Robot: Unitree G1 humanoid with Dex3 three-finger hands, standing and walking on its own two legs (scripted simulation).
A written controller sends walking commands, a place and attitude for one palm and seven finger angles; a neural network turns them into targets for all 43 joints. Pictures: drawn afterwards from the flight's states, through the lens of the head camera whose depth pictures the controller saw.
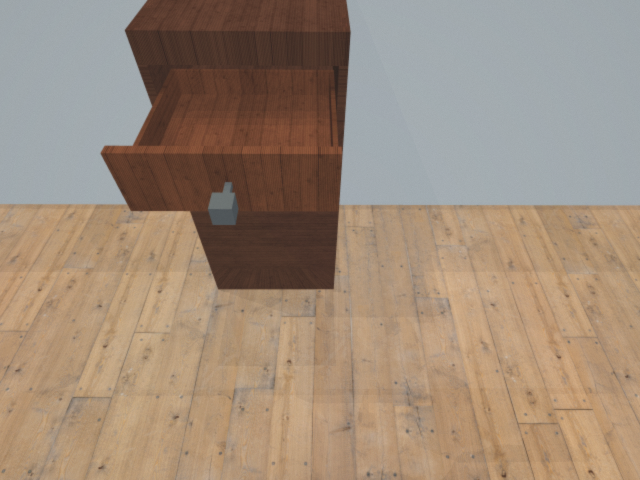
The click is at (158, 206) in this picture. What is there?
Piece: drawer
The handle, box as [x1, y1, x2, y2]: [208, 182, 237, 224]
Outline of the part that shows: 231,182 225,182 222,193 211,194 208,210 213,224 235,224 237,204 235,195 231,192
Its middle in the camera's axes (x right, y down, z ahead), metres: -0.16 -0.06 +0.65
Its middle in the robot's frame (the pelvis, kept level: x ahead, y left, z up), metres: +0.53 +0.19 +0.01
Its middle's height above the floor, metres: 0.79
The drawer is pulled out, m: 0.29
